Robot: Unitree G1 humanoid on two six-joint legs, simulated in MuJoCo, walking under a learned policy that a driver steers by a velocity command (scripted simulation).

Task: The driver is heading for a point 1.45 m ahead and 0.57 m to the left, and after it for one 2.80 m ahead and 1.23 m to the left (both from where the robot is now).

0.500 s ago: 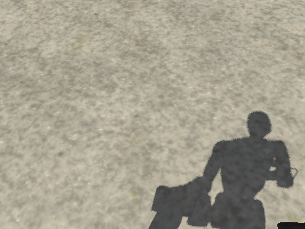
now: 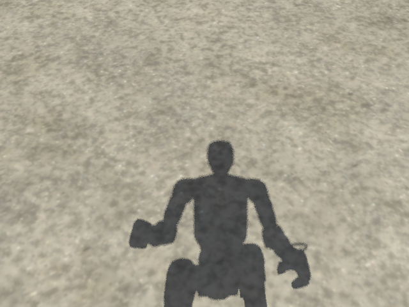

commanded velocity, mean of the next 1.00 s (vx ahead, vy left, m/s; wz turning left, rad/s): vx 0.50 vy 0.00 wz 0.34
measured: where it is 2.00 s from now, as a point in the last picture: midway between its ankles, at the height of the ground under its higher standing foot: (95, 181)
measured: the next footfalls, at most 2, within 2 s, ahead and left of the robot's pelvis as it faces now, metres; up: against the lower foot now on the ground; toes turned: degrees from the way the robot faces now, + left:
right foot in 0.20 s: +0.29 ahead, -0.15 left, +0.00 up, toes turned -2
left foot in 0.74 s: +0.53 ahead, +0.14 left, +0.00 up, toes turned +19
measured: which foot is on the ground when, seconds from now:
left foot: down 0.00-0.22, up 0.24-0.72, down 0.74-1.00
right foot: up 0.00-0.18, down 0.20-0.74, up 0.76-1.00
